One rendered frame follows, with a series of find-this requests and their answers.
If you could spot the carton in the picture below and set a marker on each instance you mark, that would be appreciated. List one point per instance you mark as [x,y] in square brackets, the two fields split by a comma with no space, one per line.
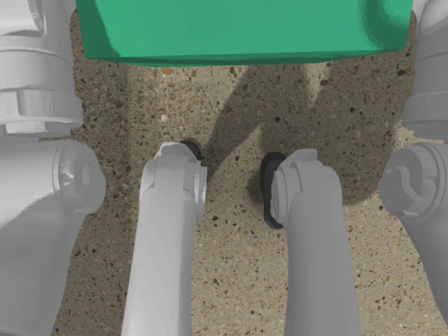
[199,33]

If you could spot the robot right shin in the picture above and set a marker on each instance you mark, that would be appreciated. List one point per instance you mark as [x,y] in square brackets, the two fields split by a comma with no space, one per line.
[311,154]

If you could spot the robot right forearm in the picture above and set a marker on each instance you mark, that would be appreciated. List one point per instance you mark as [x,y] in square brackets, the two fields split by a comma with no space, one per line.
[426,112]

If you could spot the robot left forearm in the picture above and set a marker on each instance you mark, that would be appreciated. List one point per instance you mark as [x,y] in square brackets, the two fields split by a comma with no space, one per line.
[37,93]

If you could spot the left robot foot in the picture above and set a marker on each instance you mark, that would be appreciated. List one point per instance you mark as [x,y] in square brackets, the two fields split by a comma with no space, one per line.
[193,148]

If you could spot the right robot upper arm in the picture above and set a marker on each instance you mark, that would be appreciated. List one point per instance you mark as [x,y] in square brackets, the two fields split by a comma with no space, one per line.
[414,187]

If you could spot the left robot upper arm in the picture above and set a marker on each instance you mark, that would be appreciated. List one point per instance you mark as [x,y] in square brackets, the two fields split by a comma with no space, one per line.
[47,189]

